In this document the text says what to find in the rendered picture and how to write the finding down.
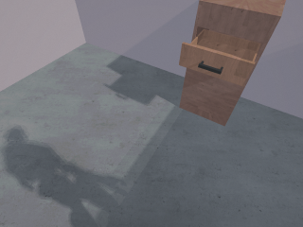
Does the handle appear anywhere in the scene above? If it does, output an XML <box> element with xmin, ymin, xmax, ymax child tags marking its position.
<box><xmin>198</xmin><ymin>61</ymin><xmax>223</xmax><ymax>74</ymax></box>

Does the drawer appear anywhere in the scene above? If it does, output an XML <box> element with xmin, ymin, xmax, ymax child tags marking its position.
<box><xmin>179</xmin><ymin>29</ymin><xmax>261</xmax><ymax>87</ymax></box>

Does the cabinet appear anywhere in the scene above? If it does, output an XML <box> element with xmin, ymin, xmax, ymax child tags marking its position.
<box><xmin>179</xmin><ymin>0</ymin><xmax>286</xmax><ymax>126</ymax></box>

